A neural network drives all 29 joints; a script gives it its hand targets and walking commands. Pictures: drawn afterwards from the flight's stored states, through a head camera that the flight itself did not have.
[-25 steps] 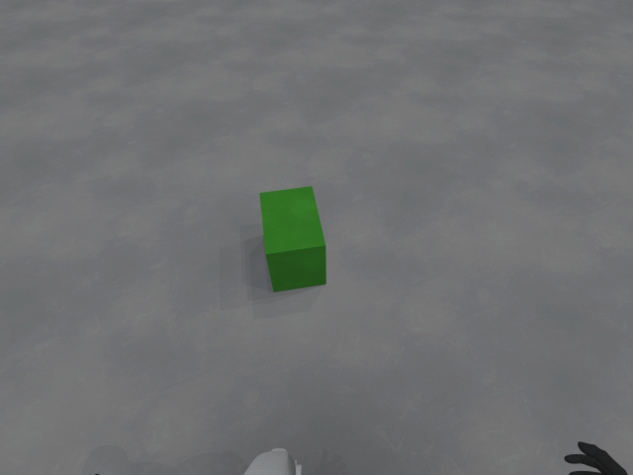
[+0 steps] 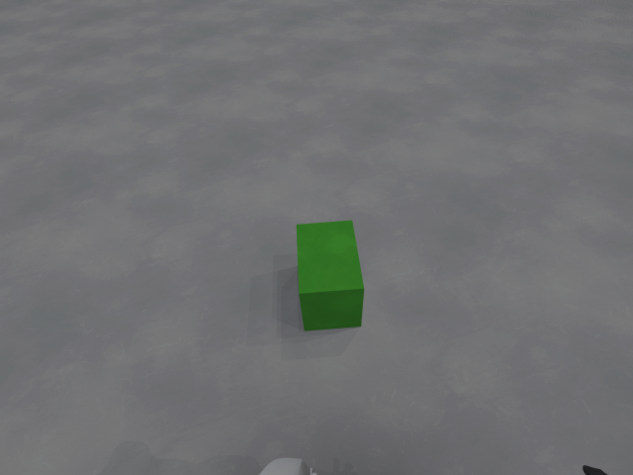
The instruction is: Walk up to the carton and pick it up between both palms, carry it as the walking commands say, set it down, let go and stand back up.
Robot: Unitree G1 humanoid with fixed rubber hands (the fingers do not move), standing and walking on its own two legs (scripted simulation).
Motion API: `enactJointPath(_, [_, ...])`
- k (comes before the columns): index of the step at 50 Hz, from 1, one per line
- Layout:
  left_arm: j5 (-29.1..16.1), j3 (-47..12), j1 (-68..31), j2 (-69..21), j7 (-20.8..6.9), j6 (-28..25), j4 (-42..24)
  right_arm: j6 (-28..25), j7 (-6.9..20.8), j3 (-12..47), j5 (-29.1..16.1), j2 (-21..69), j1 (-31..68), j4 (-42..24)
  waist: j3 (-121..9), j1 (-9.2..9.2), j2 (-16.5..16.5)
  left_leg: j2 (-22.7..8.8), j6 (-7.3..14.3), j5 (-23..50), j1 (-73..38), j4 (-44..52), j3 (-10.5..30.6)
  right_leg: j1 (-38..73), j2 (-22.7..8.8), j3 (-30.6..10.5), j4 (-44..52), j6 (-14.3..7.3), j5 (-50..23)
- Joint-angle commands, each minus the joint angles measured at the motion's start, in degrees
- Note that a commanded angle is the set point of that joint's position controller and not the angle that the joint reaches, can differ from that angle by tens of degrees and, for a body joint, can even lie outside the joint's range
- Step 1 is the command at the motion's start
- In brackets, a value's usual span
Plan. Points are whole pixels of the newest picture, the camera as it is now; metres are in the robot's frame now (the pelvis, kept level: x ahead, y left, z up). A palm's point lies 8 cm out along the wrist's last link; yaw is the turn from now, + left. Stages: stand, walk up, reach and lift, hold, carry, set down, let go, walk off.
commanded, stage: walk up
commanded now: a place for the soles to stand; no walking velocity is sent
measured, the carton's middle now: (328, 275) +0.85 +0.02 -0.63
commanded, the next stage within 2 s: none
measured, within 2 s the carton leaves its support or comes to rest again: neither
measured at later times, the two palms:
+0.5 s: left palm (122, 391) +0.26 +0.33 -0.09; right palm (598, 407) +0.21 -0.33 -0.06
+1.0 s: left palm (154, 321) +0.37 +0.31 -0.09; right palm (570, 329) +0.33 -0.36 -0.08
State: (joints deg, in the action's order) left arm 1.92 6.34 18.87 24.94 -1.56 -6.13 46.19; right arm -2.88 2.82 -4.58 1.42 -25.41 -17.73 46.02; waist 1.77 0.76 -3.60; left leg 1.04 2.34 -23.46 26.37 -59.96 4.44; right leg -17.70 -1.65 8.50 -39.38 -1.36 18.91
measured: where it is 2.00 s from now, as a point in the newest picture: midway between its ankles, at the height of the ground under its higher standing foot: (347, 439)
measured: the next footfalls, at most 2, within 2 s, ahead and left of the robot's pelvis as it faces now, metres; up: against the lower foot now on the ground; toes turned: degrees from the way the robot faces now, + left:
left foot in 0.14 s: +0.18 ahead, +0.14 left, +0.00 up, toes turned +7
right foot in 0.52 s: +0.31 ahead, -0.14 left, +0.00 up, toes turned -4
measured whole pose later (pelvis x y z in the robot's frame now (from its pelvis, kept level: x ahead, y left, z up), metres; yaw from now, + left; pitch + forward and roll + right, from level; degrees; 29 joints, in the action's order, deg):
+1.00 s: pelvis +0.28 -0.02 -0.01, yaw +2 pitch -2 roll +0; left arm 0.8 4.9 14.4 25.3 -2.1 -2.9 46.2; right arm -5.8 -0.3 -4.2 1.6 -26.9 -19.9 46.2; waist 4.3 -2.2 0.4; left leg -4.6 -0.2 -23.7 19.7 -45.4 -4.3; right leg -28.1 -3.5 3.1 -49.2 -2.3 21.5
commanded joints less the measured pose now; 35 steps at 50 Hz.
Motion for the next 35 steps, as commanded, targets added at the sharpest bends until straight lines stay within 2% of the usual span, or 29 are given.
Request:
enactJointPath(1, [0.2,3.9,-1.0,15.7,-0.1,-0.6,-5.0,-2.0,1.0,-2.5,-0.3,-10.4,0.8,-3.3,4.7,0.76,13.6,-5.1,-1.4,-0.6,6.6,8.7,-2.7,1.4,-18.9,-20.4,23.5,-12.7,12.1])
enactJointPath(3, [-0.1,3.5,-1.8,15.7,-0.6,-0.3,-5.5,-2.1,1.8,-2.1,-0.7,-9.2,2.1,-3.7,4.7,0.52,15.0,-4.5,-1.7,1.9,-0.9,15.4,-5.1,-2.4,-16.2,-14.0,21.4,-11.6,3.9])
enactJointPath(5, [-0.5,2.6,-2.0,14.8,-0.9,0.3,-6.1,-2.7,1.5,-2.5,-0.5,-9.1,1.1,-3.0,3.3,-0.4,13.0,-2.1,-1.2,9.0,-9.0,23.0,-9.9,-5.4,-13.8,-9.3,15.7,-8.4,3.6])
enactJointPath(6, [-0.3,2.0,-3.1,12.7,-0.9,0.6,-6.7,-3.1,0.9,-2.9,-0.2,-9.9,-2.9,-1.7,1.1,-3.21,8.9,-0.9,0.1,10.0,-17.7,25.2,-9.1,-10.4,-12.4,-8.3,9.0,-7.3,2.1])
enactJointPath(7, [-0.6,0.5,-0.5,9.9,-0.7,0.8,-6.3,-3.6,0.0,-4.1,-0.3,-13.2,-7.3,-0.2,-1.3,-5.46,-1.9,-1.7,2.1,4.5,-27.2,29.0,-5.0,-14.7,-9.4,-3.4,-6.0,-5.8,-5.4])
enactJointPath(8, [-1.2,-0.7,0.9,4.7,-0.9,0.6,-8.1,-4.0,-1.1,-5.5,1.1,-19.4,-13.1,-0.3,-6.2,-8.05,-18.2,-16.4,8.0,-5.7,-32.0,37.1,19.7,-22.3,-3.0,-0.8,-27.2,-3.0,-2.2])
enactJointPath(9, [-1.3,0.5,-2.0,9.8,-0.3,1.1,-9.0,-4.4,-1.8,-5.5,-0.7,-21.7,-9.8,-3.2,-5.0,-8.56,-9.2,-24.6,12.0,-4.7,-28.3,43.8,37.7,-27.8,-0.1,-9.7,-31.0,-2.1,10.4])
enactJointPath(10, [-1.0,1.4,-3.8,14.3,0.1,1.9,-7.0,-4.3,-1.9,-5.6,-1.8,-19.8,-7.7,-3.0,-2.2,-7.09,-1.8,-25.6,14.8,1.7,-26.6,41.5,35.2,-26.6,-4.1,-12.3,-32.4,-1.2,9.9])
enactJointPath(11, [-1.4,1.1,-3.4,14.0,0.2,2.0,-6.4,-4.0,-2.0,-5.6,-1.7,-18.5,-7.3,-3.3,-0.7,-5.95,1.5,-24.1,13.7,8.0,-24.6,39.7,29.3,-27.2,-4.9,-13.3,-32.9,-0.7,8.7])
enactJointPath(12, [-1.6,0.7,-1.0,12.7,0.3,2.0,-6.1,-4.2,-2.4,-4.3,-2.1,-16.4,-6.2,-4.3,1.1,-4.17,2.1,-21.8,12.0,17.6,-23.2,36.4,22.7,-25.9,-4.4,-15.4,-30.6,-1.0,6.0])
enactJointPath(13, [-1.7,0.4,1.7,11.1,-0.1,2.2,-3.9,-4.2,-2.6,-3.9,-1.5,-15.0,-4.9,-3.7,-0.8,-3.27,0.1,-18.9,12.0,22.0,-23.2,35.2,14.0,-24.2,-5.7,-12.9,-26.6,-0.3,5.4])
enactJointPath(14, [-2.0,0.4,3.4,11.2,-0.2,2.3,-3.0,-4.4,-2.7,-3.9,-1.7,-14.8,-4.3,-3.4,0.6,-2.32,0.1,-18.0,10.7,26.5,-19.6,35.5,13.1,-20.5,-5.2,-13.2,-24.9,0.0,3.3])
enactJointPath(16, [-2.3,0.3,1.4,9.4,-0.9,2.4,-3.9,-4.4,-2.3,-3.5,-1.0,-14.7,-1.7,-4.7,0.4,-2.05,-4.3,-16.4,10.8,23.6,-12.6,38.2,6.8,-14.4,-5.4,-10.1,-18.1,-0.1,1.7])
enactJointPath(18, [-2.0,0.5,-0.9,8.7,-1.6,2.7,-4.4,-4.2,-1.9,-3.8,0.0,-15.7,-1.5,-5.5,1.9,-2.53,-9.0,-16.8,11.7,17.0,-10.8,39.2,5.9,-13.9,-5.2,-8.1,-13.1,0.4,1.2])
enactJointPath(19, [-1.3,0.9,-1.0,9.6,-1.9,2.7,-4.4,-4.3,-1.7,-4.1,-0.2,-16.0,-0.9,-6.1,0.7,-2.39,-6.2,-18.5,12.2,15.3,-11.6,39.0,5.8,-12.2,-5.7,-7.8,-9.9,0.3,0.5])
enactJointPath(20, [-1.3,0.6,-2.5,9.5,-1.9,2.5,-4.9,-4.1,-1.8,-3.8,-0.4,-15.8,-1.5,-5.6,2.2,-2.3,-5.7,-17.5,11.6,17.7,-9.9,37.2,4.5,-10.6,-4.1,-7.1,-6.3,0.2,1.9])
enactJointPath(21, [-1.4,1.1,-1.3,9.8,-2.0,2.3,-4.7,-3.8,-1.6,-3.7,-0.1,-16.1,-0.3,-5.2,-0.2,-2.01,-8.7,-15.3,11.1,13.0,-9.8,36.1,3.2,-7.2,-3.3,-6.3,-2.7,0.0,1.6])
enactJointPath(22, [-0.9,0.8,-0.7,8.5,-2.1,1.8,-4.5,-3.7,-1.7,-3.5,-0.5,-14.7,0.4,-6.0,1.4,-0.95,-5.7,-15.7,9.7,14.1,-6.6,34.3,2.5,-4.2,-2.1,-4.5,1.0,-0.9,-2.5])
enactJointPath(23, [-0.6,1.5,-1.7,9.7,-2.3,1.5,-4.2,-3.5,-1.7,-2.9,-0.3,-14.5,-0.6,-6.3,-0.3,-0.88,-6.7,-12.9,8.3,12.1,-3.6,31.7,-1.3,2.8,-0.7,-2.6,2.2,-1.0,-5.3])
enactJointPath(24, [-0.4,2.2,1.7,10.4,-2.0,1.6,-3.0,-3.2,-1.4,-2.5,-0.7,-13.4,0.3,-6.8,-2.1,1.18,-5.3,-12.8,6.6,7.2,-1.7,27.4,-1.3,7.0,0.8,-2.9,4.1,-1.6,-3.2])
enactJointPath(25, [0.1,3.1,5.3,12.6,-1.5,1.0,-2.3,-3.1,-1.6,-1.6,-0.6,-10.6,-0.8,-7.4,-3.2,3.16,3.4,-10.2,4.8,6.2,5.5,18.7,-3.4,16.1,-0.4,-8.5,8.1,-2.9,-0.3])
enactJointPath(26, [0.3,4.8,10.7,17.4,-0.8,0.4,-1.9,-3.4,-1.4,-0.8,-0.8,-8.3,-1.4,-8.3,-5.8,7.36,16.8,-2.8,1.3,2.9,15.6,-1.7,-10.7,23.4,-13.1,-27.3,19.0,-6.6,14.7])
enactJointPath(27, [-0.2,4.9,9.6,20.2,-0.4,0.0,-3.0,-3.1,-1.8,-0.4,-0.7,-7.6,-1.3,-8.8,-3.9,5.66,17.9,-1.1,0.2,-6.7,21.2,-8.3,-6.7,23.0,-24.4,-45.8,25.6,-13.3,18.7])
enactJointPath(28, [-1.0,4.3,6.4,19.4,-0.7,0.2,-3.5,-2.7,-2.3,-1.8,0.0,-13.2,1.1,-7.5,-3.1,5.52,9.9,-4.6,0.2,-5.7,19.7,-11.4,-2.5,19.5,-24.5,-45.0,23.0,-16.2,15.9])
enactJointPath(29, [-1.9,3.8,4.6,17.2,-0.6,0.4,-3.7,-2.9,-2.4,-2.2,0.1,-14.1,0.4,-6.4,-0.2,4.08,7.2,-6.6,0.7,-3.3,17.1,-9.0,-1.5,12.5,-21.3,-39.3,21.8,-16.1,11.0])
enactJointPath(31, [-1.2,3.2,-1.9,15.1,-0.3,1.2,-5.4,-3.3,-1.7,-2.2,-1.1,-12.4,-2.1,-4.5,3.3,0.83,11.4,-7.7,0.2,-5.1,9.2,2.9,-3.1,0.1,-16.9,-24.8,20.2,-13.0,14.3])
enactJointPath(33, [-0.4,3.1,-5.2,16.9,-0.8,1.8,-6.0,-3.4,-1.0,-2.6,-0.9,-11.5,-6.3,-2.3,3.2,-1.02,19.2,-5.2,-0.1,-6.1,-0.1,10.1,-6.9,-8.9,-15.0,-19.2,17.9,-13.0,15.6])
enactJointPath(34, [-0.3,3.2,-8.0,17.1,-1.0,2.0,-6.9,-3.5,-1.0,-3.2,-0.9,-11.9,-10.4,-0.9,2.4,-3.58,17.0,-4.1,-0.4,-1.0,-7.7,15.2,-8.6,-13.4,-14.9,-17.3,15.5,-11.4,16.4])
enactJointPath(35, [0.0,2.4,-10.0,14.9,-1.1,2.4,-8.0,-3.7,-1.3,-3.8,-0.1,-12.4,-16.5,1.9,0.2,-6.86,11.3,-1.5,-0.5,1.1,-18.3,19.3,-10.5,-20.4,-12.2,-14.0,6.1,-8.9,19.5])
